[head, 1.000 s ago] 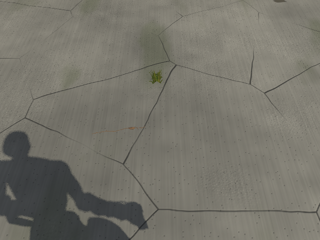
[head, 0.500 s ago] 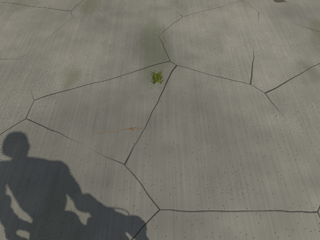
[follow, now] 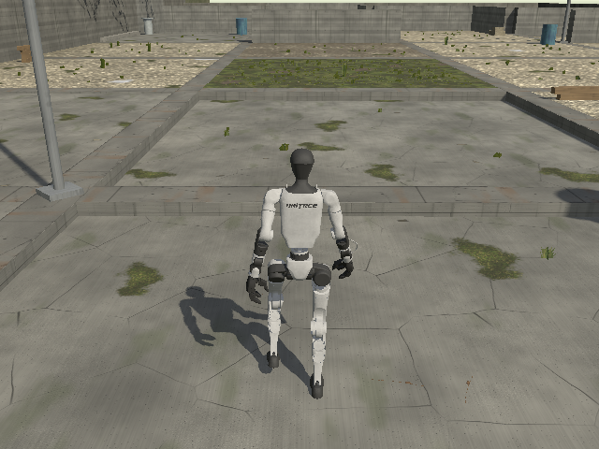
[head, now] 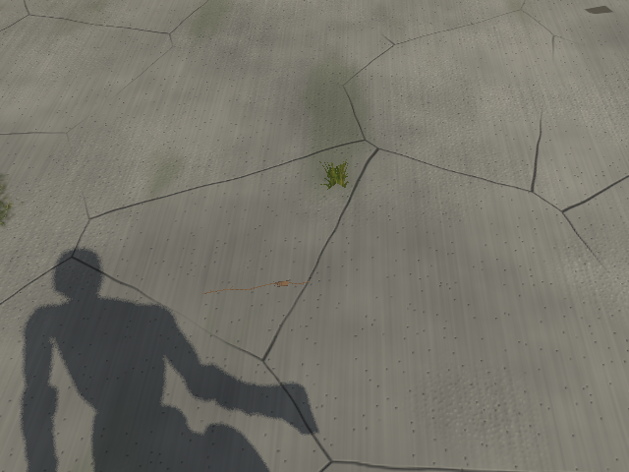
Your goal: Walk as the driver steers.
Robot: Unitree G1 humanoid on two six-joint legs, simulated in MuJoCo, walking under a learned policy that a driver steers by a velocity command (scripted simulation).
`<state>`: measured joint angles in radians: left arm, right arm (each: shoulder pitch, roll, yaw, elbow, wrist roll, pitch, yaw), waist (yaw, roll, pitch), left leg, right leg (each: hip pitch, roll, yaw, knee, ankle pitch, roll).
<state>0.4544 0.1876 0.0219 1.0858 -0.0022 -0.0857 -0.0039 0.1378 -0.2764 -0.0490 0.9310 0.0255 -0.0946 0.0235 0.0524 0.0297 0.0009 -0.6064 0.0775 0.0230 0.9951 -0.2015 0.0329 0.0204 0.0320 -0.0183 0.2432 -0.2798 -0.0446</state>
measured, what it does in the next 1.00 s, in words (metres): walks ahead: left foot, then right foot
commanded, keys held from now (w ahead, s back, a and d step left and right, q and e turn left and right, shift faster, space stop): w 1.00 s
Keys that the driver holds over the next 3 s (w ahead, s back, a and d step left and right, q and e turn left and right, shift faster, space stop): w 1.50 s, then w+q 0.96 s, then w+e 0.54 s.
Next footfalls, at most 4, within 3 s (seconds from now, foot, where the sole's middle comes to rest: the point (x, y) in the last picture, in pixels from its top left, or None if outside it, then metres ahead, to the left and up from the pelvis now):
0.22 left None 0.31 0.14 -0.78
0.78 right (396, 423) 0.62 -0.09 -0.78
1.30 left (293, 308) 0.92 0.16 -0.78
1.84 right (376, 219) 1.23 -0.05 -0.78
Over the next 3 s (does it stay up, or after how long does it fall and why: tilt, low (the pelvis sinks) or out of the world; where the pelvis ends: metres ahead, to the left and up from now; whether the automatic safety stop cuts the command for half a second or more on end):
stays up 1.63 0.29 -0.03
